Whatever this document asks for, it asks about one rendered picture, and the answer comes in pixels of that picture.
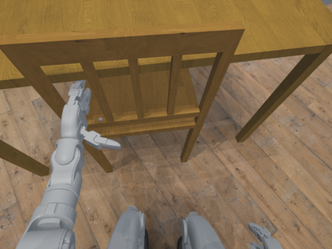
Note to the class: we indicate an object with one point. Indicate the table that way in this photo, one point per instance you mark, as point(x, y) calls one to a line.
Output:
point(273, 29)

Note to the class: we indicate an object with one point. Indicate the robot right hand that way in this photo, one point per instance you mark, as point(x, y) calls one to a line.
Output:
point(263, 235)

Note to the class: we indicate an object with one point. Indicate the robot left upper arm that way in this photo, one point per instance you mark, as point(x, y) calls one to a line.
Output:
point(48, 239)

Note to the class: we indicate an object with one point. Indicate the left robot forearm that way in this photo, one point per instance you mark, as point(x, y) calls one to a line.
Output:
point(57, 207)

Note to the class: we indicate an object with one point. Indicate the chair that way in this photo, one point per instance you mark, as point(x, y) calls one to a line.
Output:
point(132, 104)

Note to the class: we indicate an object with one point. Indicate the robot thigh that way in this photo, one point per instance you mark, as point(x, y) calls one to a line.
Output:
point(197, 232)
point(128, 230)

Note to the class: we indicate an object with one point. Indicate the robot right thigh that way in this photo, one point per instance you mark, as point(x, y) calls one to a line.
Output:
point(197, 232)

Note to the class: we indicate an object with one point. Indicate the robot left thigh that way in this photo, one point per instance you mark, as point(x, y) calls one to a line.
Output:
point(128, 230)

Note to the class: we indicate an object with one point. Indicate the robot left hand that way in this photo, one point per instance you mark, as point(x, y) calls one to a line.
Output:
point(73, 117)

